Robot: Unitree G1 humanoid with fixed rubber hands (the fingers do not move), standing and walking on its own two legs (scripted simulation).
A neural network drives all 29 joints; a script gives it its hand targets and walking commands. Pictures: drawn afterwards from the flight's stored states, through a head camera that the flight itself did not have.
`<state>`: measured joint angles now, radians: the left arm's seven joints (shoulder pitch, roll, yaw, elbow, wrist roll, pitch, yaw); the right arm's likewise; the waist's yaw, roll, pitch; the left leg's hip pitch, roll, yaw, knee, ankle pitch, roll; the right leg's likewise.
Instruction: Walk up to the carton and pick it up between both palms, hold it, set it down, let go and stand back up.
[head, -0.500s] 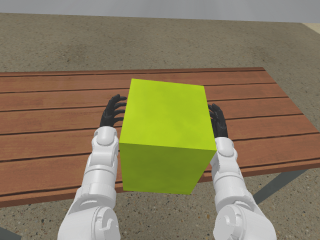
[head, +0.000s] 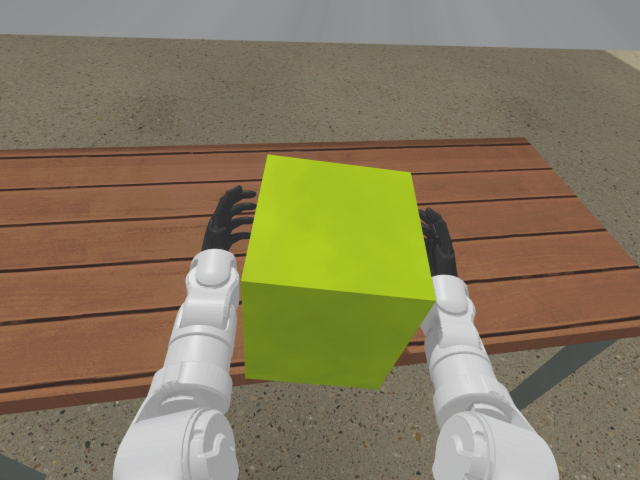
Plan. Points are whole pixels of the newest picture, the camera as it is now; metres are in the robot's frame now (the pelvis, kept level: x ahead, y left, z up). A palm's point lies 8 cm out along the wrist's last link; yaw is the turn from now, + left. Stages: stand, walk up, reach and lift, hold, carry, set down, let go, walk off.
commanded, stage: reach and lift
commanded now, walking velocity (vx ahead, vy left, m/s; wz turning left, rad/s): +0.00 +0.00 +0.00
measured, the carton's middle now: (325, 278) +0.39 -0.01 +0.03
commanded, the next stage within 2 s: none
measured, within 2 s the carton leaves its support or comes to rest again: neither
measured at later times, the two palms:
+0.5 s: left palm (202, 231) +0.37 +0.15 +0.13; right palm (439, 257) +0.37 -0.14 +0.11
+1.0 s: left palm (175, 210) +0.36 +0.17 +0.18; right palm (437, 238) +0.36 -0.12 +0.15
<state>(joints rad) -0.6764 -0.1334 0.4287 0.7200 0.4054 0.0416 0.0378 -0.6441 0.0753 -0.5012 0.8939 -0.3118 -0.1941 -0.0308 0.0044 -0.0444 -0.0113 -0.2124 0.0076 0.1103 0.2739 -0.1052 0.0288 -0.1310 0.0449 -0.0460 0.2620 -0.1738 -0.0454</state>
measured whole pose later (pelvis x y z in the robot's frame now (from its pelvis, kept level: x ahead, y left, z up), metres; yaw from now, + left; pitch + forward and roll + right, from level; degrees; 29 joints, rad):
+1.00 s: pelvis -0.02 +0.01 +0.00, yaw +2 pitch -7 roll -1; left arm -0.71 -0.08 0.29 0.30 0.38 0.59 0.02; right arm -0.71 0.01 -0.20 0.74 0.02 0.12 -0.11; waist -0.05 -0.08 0.05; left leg -0.07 -0.01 0.08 0.30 -0.11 0.05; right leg 0.03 0.03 -0.08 0.27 -0.18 -0.03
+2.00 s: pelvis -0.02 +0.01 +0.00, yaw +1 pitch -10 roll -1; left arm -0.74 -0.07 0.31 0.15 0.42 0.74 -0.03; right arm -0.76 -0.03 -0.09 0.65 0.14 0.24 -0.16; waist -0.08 -0.08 0.06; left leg -0.01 0.00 0.09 0.31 -0.13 0.04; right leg 0.10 0.03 -0.07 0.26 -0.18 -0.03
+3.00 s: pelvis -0.03 +0.01 +0.00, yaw +2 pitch -11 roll -1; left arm -0.80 -0.05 0.33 0.13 0.42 0.86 -0.04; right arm -0.82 -0.03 -0.09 0.63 0.18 0.35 -0.18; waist -0.09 -0.07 0.03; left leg -0.01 -0.01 0.09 0.30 -0.11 0.05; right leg 0.09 0.03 -0.07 0.27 -0.17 -0.03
